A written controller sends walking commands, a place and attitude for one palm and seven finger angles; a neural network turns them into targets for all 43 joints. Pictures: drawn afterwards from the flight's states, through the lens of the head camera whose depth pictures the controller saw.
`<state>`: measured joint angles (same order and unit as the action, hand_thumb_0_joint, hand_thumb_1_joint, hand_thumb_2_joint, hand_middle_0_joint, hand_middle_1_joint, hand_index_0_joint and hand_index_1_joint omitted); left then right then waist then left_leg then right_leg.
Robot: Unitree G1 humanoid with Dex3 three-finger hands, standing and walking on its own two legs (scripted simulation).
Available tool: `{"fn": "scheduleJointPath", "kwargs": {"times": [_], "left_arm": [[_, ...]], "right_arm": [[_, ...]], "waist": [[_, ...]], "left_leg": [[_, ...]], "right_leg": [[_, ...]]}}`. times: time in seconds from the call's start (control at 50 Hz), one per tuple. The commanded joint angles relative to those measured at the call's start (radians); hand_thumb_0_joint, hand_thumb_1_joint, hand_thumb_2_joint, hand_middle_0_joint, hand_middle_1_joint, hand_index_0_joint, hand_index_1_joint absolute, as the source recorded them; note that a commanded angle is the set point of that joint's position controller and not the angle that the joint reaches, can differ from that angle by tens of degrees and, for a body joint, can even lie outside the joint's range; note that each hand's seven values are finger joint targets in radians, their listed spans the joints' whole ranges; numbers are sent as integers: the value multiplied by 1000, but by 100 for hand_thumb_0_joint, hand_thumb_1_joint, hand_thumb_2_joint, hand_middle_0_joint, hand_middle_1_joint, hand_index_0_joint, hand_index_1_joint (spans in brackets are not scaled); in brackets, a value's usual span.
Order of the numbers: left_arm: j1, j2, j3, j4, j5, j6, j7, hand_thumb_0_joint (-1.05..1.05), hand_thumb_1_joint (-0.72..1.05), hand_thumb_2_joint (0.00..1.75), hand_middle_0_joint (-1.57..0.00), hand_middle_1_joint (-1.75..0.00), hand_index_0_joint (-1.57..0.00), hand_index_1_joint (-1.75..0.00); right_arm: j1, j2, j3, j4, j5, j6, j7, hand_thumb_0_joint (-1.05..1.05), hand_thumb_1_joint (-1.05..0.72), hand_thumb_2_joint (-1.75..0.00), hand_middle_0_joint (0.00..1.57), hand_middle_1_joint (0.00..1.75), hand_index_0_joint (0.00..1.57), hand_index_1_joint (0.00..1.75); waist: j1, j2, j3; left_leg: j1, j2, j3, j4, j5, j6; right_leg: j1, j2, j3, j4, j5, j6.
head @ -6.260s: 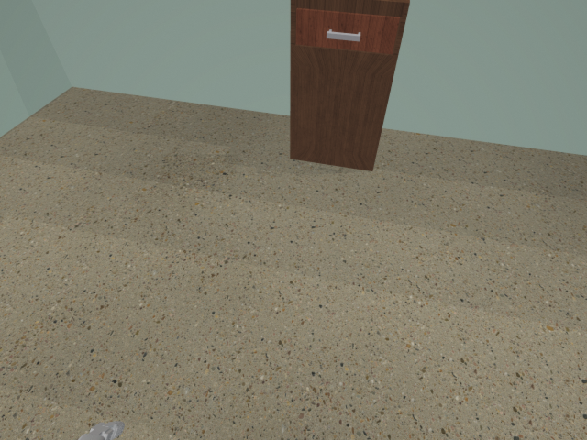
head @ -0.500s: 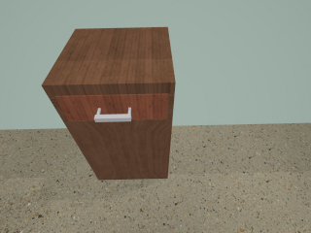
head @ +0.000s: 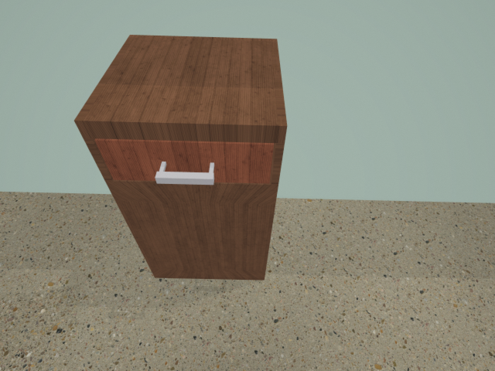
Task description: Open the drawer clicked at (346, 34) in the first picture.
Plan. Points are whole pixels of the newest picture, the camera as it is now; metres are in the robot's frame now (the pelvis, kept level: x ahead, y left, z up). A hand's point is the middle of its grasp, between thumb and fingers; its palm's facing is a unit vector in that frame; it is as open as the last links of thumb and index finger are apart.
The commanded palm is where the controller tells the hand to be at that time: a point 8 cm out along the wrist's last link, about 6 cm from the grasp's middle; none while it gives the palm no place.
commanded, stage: look again from close up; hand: left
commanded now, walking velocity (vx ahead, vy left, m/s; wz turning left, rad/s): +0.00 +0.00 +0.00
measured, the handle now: (186, 172) +0.56 +0.18 -0.06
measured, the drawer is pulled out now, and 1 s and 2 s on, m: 0.00 0.00 0.00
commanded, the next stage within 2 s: shuffle to correct the standing spot in 0.28 s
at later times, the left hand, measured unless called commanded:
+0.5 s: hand out of the picture -0.04 +0.20 -0.17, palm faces +0.01 -0.98 -0.17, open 7.4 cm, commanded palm none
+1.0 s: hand out of the picture -0.01 +0.13 -0.19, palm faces +0.07 -0.99 -0.08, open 7.4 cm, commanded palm none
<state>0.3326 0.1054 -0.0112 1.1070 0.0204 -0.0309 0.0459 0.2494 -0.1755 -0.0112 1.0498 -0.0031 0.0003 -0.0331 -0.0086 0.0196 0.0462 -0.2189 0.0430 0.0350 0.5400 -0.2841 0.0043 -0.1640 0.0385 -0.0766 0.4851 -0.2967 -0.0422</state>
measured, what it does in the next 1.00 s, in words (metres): steps on the spot: left foot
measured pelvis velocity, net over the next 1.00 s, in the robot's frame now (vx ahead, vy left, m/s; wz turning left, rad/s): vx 0.05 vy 0.00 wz -0.02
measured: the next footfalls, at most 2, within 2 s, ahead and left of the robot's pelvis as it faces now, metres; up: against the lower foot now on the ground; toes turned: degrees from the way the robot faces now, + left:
left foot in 0.96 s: +0.12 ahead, +0.07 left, +0.00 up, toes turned -1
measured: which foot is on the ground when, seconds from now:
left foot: down 0.00-0.74, up 0.76-0.94, down 0.96-1.00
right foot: down 0.00-1.00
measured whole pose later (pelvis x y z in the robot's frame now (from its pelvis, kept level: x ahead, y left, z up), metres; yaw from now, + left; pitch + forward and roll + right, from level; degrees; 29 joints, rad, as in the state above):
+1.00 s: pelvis +0.05 +0.00 -0.01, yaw -1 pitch -1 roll -1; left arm 0.42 0.08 0.00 1.11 0.02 -0.01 0.04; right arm 0.23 -0.15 0.00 1.04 0.00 -0.03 -0.05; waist 0.03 -0.04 0.02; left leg -0.31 0.00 0.10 0.59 -0.24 0.06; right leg -0.11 0.03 -0.07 0.53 -0.39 -0.03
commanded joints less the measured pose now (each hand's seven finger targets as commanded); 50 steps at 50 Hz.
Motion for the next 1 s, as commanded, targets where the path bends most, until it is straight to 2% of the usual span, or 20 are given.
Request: {"fn": "scheduleJointPath", "kwargs": {"times": [0.0, 0.04, 0.2, 0.36, 0.46, 0.52, 0.58, 0.64, 0.68, 0.7, 0.72, 0.74, 0.78, 0.84, 0.88, 0.9, 0.92, 0.94, 0.96, 0.98], "left_arm": [[61, 100, 20, -47, -7, 8, 8, 0, 90, 90, -20, -30, -20, -30], [60, 115, 17, -40, -3, 15, 2, 0, 90, 90, -20, -30, -20, -30], [67, 108, 16, -60, -1, 23, -12, 0, 90, 90, -20, -30, -20, -30], [82, 103, 16, -60, -1, 21, -15, 0, 90, 90, -20, -30, -20, -30], [77, 88, 21, -70, 13, 33, -28, 0, 90, 90, -20, -30, -20, -30], [84, 77, 26, -75, 17, 37, -38, 0, 90, 90, -20, -30, -20, -30], [104, 67, 33, -75, 15, 36, -45, 0, 90, 90, -20, -30, -20, -30], [146, 84, 41, -62, 11, 25, -45, 0, 90, 90, -20, -30, -20, -30], [189, 113, 49, -48, 9, 18, -40, 0, 90, 90, -20, -30, -20, -30], [215, 137, 57, -35, 8, 15, -33, 0, 90, 90, -20, -30, -20, -30], [251, 149, 63, -26, 6, 11, -27, 0, 90, 90, -20, -30, -20, -30], [260, 142, 64, -26, 9, 7, -22, 0, 90, 90, -20, -30, -20, -30], [240, 131, 61, -28, 15, -1, -15, 0, 90, 90, -20, -30, -20, -30], [182, 120, 52, -41, 13, -10, -1, 0, 90, 90, -20, -30, -20, -30], [131, 110, 39, -41, -2, -10, -1, 0, 90, 90, -20, -30, -20, -30], [126, 109, 37, -41, -9, -9, -1, 0, 90, 90, -20, -30, -20, -30], [144, 88, 36, -48, -10, -3, 2, 0, 90, 90, -20, -30, -20, -30], [171, 57, 33, -46, -17, 6, 9, 0, 90, 90, -20, -30, -20, -30], [183, 45, 28, -47, -7, 17, 16, 0, 90, 90, -20, -30, -20, -30], [170, 44, 26, -48, -2, 23, 16, 0, 90, 90, -20, -30, -20, -30]], "right_arm": [[89, -68, 1, -21, -14, -15, -2, 0, -90, -90, 20, 30, 20, 30], [79, -65, 6, -22, -13, -15, 1, 0, -90, -90, 20, 30, 20, 30], [89, -95, 3, -43, -16, -19, 2, 0, -90, -90, 20, 30, 20, 30], [107, -97, 4, -29, -14, -24, 4, 0, -90, -90, 20, 30, 20, 30], [148, -128, -16, -5, -21, -15, -3, 0, -90, -90, 20, 30, 20, 30], [159, -131, -23, -6, -24, -14, -9, 0, -90, -90, 20, 30, 20, 30], [157, -119, -28, -3, -25, -17, -11, 0, -90, -90, 20, 30, 20, 30], [144, -89, -23, -8, -24, -26, -11, 0, -90, -90, 20, 30, 20, 30], [122, -56, -17, -18, -20, -34, -8, 0, -90, -90, 20, 30, 20, 30], [116, -28, -10, -26, -20, -37, -5, 0, -90, -90, 20, 30, 20, 30], [98, -14, -9, -34, -23, -36, -3, 0, -90, -90, 20, 30, 20, 30], [47, -17, -11, -50, -23, -37, -1, 0, -90, -90, 20, 30, 20, 30], [20, -5, -13, -57, -19, -41, 4, 0, -90, -90, 20, 30, 20, 30], [42, 44, 9, -40, -9, -39, 9, 0, -90, -90, 20, 30, 20, 30], [108, 50, 19, 0, -1, -37, -1, 0, -90, -90, 20, 30, 20, 30], [153, 17, 13, 14, -1, -40, -7, 0, -90, -90, 20, 30, 20, 30], [177, -30, 0, 11, -1, -49, -13, 0, -90, -90, 20, 30, 20, 30], [147, -73, -2, 0, 0, -43, -20, 0, -90, -90, 20, 30, 20, 30], [115, -93, -7, -13, 1, -29, -22, 0, -90, -90, 20, 30, 20, 30], [78, -89, -4, -21, 0, -23, -23, 0, -90, -90, 20, 30, 20, 30]], "waist": [[3, 14, 28], [6, 89, 86], [13, 13, 81], [19, -11, 36], [4, 25, 59], [2, 41, 76], [10, 32, 75], [28, -17, 53], [42, -150, 52], [44, -248, 48], [55, -286, 31], [71, -242, 54], [54, -111, 48], [21, -40, 12], [-17, -45, -23], [-28, -48, -62], [-21, 2, -102], [12, 63, -101], [20, 58, -60], [23, 79, -3]], "left_leg": [[-9, 92, -64, -90, 199, 43], [-61, 77, -87, -124, 134, 43], [-131, 80, -149, -244, -133, 60], [-119, 79, -158, -268, -134, 68], [-89, 160, -249, -339, -342, 114], [-75, 193, -279, -339, -342, 145], [-103, 189, -242, -299, -287, 146], [-157, 127, -144, -191, -184, 112], [-247, 34, -23, -28, -140, 78], [-301, -25, 63, 103, -133, 56], [-347, -37, 91, 231, -199, 48], [-409, -26, 69, 354, -265, 50], [-437, -7, 47, 431, -273, 48], [-261, -7, 41, 201, -173, 26], [-29, -37, 53, -29, 100, 11], [67, -13, 31, -104, 288, 17], [145, 86, -50, -73, 623, 56], [159, 191, -140, -52, 869, 122], [113, 215, -130, -59, 840, 147], [67, 199, -134, -78, 788, 145]], "right_leg": [[-65, -124, 112, -84, 158, -12], [-78, -115, 110, -80, 79, -9], [-53, -106, 82, -58, 19, 2], [-30, -116, 79, -56, 44, 8], [-136, -67, 19, 46, -88, 5], [-186, -60, 14, 90, -92, -1], [-142, -61, 18, 42, -58, -3], [-48, -99, 79, -36, -34, -20], [33, -164, 200, -103, -24, -60], [77, -231, 288, -155, 26, -97], [115, -298, 359, -204, 115, -145], [129, -328, 384, -215, 262, -190], [157, -332, 327, -180, 521, -222], [104, -286, 216, -116, 754, -176], [18, -207, 128, -43, 755, -100], [4, -176, 111, 19, 704, -57], [-40, -142, 96, 57, 524, -14], [-88, -116, 72, 25, 242, 22], [-85, -98, 68, -5, 47, 32], [-86, -92, 76, -18, 34, 31]]}}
